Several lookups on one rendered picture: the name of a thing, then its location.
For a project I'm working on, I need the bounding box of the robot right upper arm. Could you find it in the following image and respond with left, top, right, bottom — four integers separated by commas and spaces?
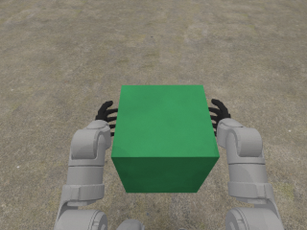
225, 207, 284, 230

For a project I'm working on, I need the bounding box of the left robot thigh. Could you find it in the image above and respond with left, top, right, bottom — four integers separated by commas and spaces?
116, 218, 145, 230

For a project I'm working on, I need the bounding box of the left robot hand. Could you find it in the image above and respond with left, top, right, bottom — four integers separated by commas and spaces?
95, 101, 118, 137

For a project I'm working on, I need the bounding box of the right robot forearm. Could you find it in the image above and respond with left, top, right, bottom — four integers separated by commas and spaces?
216, 118, 285, 230

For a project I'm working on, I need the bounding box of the left robot forearm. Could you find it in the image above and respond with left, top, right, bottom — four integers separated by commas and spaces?
53, 120, 111, 230

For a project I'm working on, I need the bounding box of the right robot hand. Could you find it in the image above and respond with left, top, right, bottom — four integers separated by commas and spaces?
208, 99, 231, 136

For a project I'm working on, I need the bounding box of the robot left upper arm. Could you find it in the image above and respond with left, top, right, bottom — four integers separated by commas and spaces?
55, 209, 108, 230

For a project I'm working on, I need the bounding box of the carton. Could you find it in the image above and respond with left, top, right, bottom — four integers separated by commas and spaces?
110, 84, 220, 194

